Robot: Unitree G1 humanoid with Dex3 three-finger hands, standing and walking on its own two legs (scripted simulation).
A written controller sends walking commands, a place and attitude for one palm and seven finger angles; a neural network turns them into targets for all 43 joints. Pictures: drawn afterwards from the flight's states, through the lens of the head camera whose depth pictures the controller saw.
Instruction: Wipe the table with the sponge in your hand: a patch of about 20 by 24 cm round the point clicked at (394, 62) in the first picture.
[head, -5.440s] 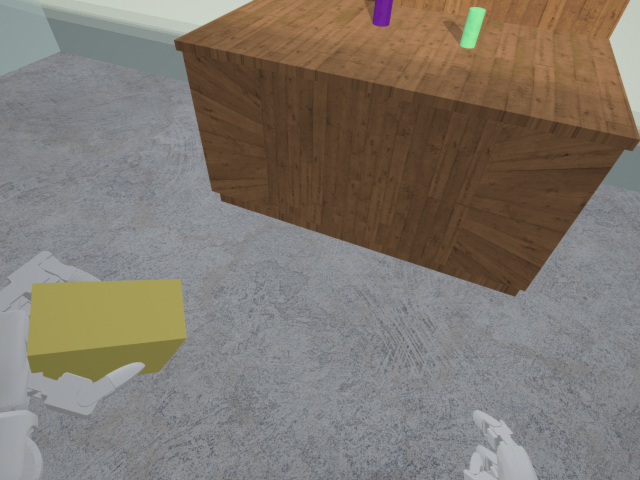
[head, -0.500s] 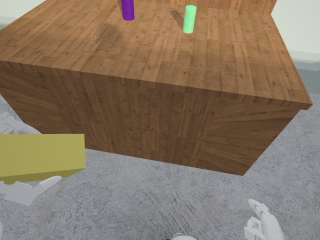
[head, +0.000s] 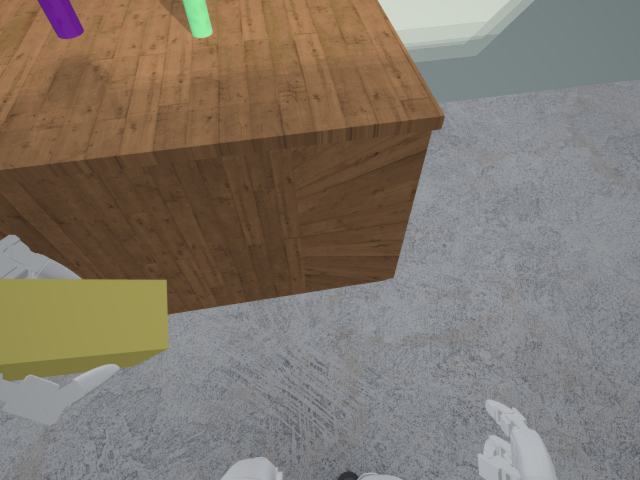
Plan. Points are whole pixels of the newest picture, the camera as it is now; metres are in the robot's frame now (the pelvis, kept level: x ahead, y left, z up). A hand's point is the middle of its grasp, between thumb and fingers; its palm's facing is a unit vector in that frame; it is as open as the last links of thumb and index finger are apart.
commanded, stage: turn to face it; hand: left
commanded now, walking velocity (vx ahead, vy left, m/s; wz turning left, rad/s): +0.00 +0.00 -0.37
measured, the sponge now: (101, 330) +0.23 +0.20 +0.15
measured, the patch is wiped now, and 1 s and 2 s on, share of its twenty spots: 0.00 0.00 0.00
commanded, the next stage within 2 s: take the last steps up to it in 0.34 s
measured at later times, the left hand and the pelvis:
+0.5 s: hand (134, 356) +0.20 +0.16 +0.16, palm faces +0.23 -0.86 -0.45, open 10.1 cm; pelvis -0.06 -0.03 -0.01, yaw -10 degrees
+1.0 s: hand (107, 356) +0.20 +0.18 +0.16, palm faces +0.28 -0.85 -0.45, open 10.1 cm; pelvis -0.04 -0.02 -0.01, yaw -9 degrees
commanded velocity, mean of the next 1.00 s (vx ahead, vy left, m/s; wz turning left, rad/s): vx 0.17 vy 0.09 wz -0.08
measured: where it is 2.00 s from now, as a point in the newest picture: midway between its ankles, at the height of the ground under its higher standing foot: outside the picture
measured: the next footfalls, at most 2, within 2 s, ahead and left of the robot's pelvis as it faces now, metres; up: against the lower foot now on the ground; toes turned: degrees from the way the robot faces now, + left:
left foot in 0.16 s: +0.01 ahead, +0.14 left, +0.00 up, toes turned -1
right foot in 0.40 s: +0.00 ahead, -0.13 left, +0.00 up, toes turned -12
